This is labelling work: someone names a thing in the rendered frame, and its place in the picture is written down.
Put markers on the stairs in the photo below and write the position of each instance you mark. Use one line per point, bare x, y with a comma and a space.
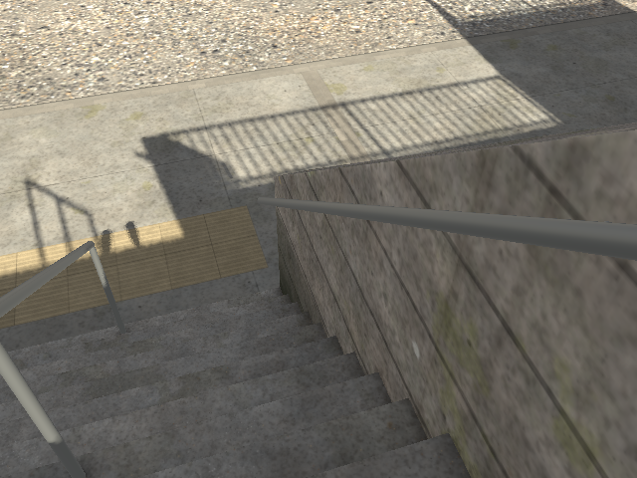
242, 388

